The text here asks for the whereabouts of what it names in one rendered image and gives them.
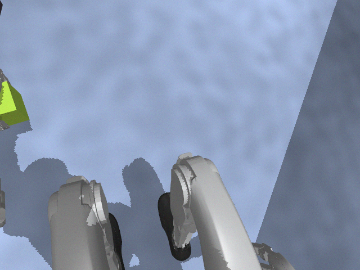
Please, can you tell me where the left robot hand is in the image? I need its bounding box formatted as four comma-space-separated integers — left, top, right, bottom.
0, 69, 11, 131

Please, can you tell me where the left robot foot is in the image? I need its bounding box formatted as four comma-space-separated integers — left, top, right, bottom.
109, 213, 125, 270

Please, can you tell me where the right robot hand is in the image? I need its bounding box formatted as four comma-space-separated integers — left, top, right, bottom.
252, 242, 295, 270

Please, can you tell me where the right robot foot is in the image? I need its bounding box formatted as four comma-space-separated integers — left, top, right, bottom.
157, 192, 191, 261

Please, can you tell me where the cube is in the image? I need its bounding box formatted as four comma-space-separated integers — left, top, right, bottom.
0, 81, 30, 126

